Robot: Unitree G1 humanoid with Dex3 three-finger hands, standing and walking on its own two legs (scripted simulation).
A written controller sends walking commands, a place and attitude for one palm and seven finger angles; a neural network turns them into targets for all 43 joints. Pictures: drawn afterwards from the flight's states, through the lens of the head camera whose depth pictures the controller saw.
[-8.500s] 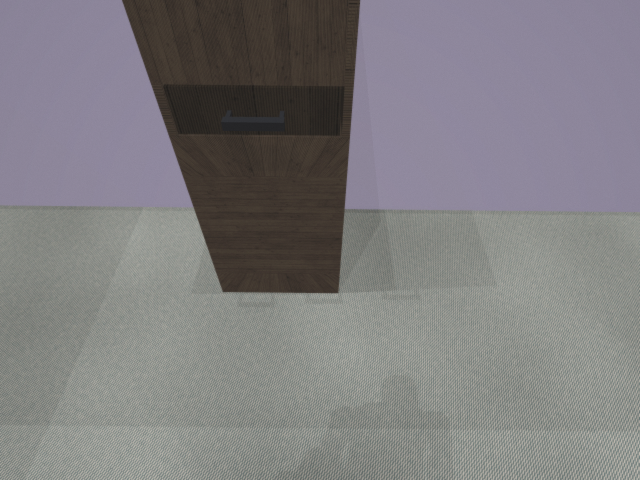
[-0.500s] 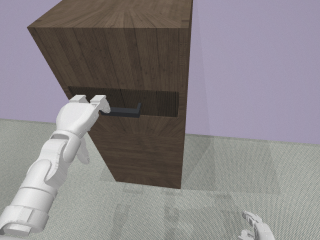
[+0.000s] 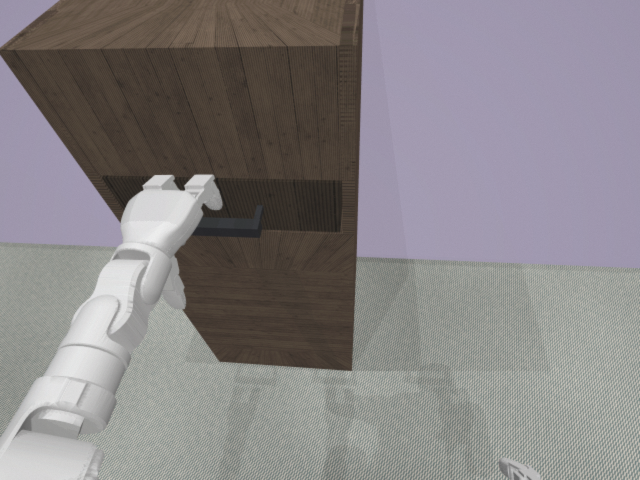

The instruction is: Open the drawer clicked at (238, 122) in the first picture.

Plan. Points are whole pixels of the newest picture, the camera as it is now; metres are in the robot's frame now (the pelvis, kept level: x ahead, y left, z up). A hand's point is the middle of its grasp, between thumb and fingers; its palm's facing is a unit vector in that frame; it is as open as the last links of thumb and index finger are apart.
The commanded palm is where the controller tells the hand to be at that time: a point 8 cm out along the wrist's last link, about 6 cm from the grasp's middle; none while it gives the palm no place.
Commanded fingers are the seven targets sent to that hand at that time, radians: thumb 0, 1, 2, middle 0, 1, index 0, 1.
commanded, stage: move the hooked fingers above the handle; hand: left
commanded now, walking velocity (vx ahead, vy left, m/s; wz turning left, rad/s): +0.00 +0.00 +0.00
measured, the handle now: (222, 218) +0.50 +0.21 +0.00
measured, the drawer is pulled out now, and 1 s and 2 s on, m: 0.00 0.00 0.00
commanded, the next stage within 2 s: lower the fingers behind the handle in 1.72 s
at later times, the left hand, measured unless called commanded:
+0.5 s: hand (200, 219) +0.44 +0.21 +0.06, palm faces -0.04 -0.02 -1.00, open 13.8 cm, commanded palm +0.43 +0.22 +0.11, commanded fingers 0.00 -0.50 0.30 -0.30 -1.20 -0.30 -1.20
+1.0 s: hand (201, 215) +0.45 +0.21 +0.06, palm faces -0.04 +0.00 -1.00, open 13.7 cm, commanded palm +0.45 +0.22 +0.10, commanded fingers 0.00 -0.50 0.30 -0.30 -1.20 -0.30 -1.20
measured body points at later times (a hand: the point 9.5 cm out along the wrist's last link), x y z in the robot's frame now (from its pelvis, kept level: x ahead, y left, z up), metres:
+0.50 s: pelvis +0.00 +0.00 -0.01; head +0.06 -0.02 +0.44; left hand +0.44 +0.21 +0.11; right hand +0.09 -0.26 -0.14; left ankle -0.04 +0.10 -0.73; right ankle +0.02 -0.10 -0.73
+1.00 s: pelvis -0.02 +0.00 -0.01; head +0.05 -0.01 +0.43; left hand +0.45 +0.21 +0.11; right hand +0.03 -0.27 -0.15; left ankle -0.04 +0.10 -0.73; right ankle +0.02 -0.10 -0.73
